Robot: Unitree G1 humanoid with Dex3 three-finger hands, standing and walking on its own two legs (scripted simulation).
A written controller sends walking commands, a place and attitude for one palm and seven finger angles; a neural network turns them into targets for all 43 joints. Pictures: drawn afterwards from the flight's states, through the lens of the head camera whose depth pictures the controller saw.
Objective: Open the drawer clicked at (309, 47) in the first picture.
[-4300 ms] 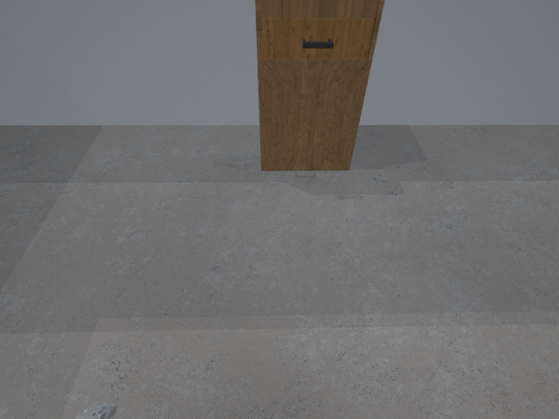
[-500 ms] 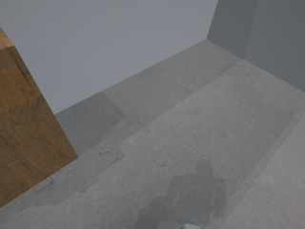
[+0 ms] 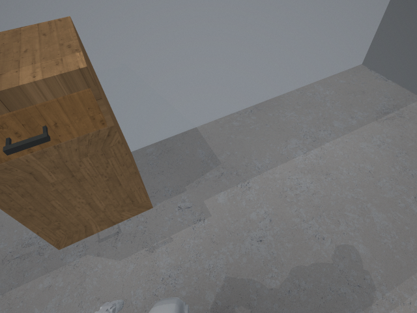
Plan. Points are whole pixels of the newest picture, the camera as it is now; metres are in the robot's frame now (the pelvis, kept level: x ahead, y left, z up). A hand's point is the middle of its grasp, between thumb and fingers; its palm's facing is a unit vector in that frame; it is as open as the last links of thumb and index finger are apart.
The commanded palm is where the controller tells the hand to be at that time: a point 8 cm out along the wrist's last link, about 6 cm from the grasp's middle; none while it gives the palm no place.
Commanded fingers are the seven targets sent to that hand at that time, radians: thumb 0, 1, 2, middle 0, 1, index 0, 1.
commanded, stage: turn to face it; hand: left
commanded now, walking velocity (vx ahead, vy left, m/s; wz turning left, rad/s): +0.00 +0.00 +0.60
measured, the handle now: (27, 139) +0.61 +0.59 -0.06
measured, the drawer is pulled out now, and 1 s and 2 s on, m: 0.00 0.00 0.00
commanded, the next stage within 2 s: take the last steps up to it in 0.70 s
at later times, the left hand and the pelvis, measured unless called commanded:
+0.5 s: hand out of the picture -0.01 +0.27 -0.17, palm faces +0.32 -0.91 -0.27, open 7.4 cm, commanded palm none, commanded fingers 0.00 0.90 0.90 -0.20 -0.30 -0.20 -0.30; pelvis -0.01 +0.04 +0.00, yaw +16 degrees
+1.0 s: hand out of the picture -0.07 +0.17 -0.15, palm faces +0.49 -0.84 -0.25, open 7.3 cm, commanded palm none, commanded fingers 0.00 0.90 0.90 -0.20 -0.30 -0.20 -0.30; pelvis -0.01 -0.01 +0.00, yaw +26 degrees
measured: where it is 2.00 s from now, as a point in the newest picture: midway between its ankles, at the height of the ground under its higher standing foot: outside the picture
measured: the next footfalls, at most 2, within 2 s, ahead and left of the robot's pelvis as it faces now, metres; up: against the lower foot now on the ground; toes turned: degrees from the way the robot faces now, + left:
left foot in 0.24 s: +0.02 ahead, +0.15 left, +0.00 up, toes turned +17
right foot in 0.68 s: +0.07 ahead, -0.08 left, +0.00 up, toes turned +15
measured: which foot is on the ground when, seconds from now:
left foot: up 0.00-0.22, down 0.24-0.68, up 0.70-1.00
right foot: down 0.00-0.24, up 0.26-0.66, down 0.68-1.00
